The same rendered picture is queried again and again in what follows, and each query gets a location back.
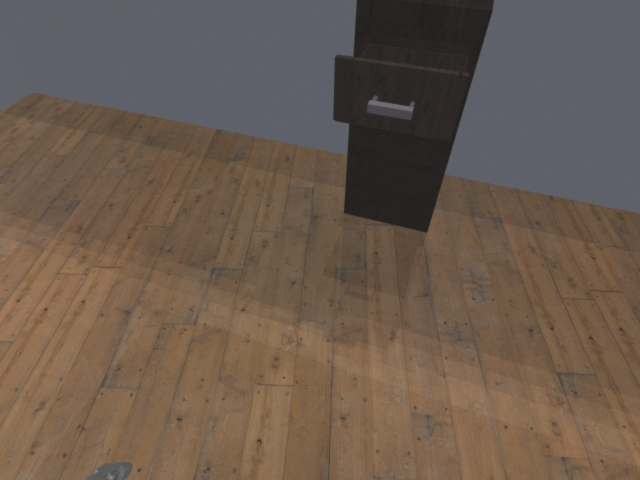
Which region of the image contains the drawer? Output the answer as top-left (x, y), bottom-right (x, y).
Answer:
top-left (333, 43), bottom-right (469, 142)

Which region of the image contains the handle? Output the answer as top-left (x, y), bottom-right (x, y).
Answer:
top-left (367, 95), bottom-right (415, 120)

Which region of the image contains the cabinet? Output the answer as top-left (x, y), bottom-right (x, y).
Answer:
top-left (344, 0), bottom-right (494, 233)

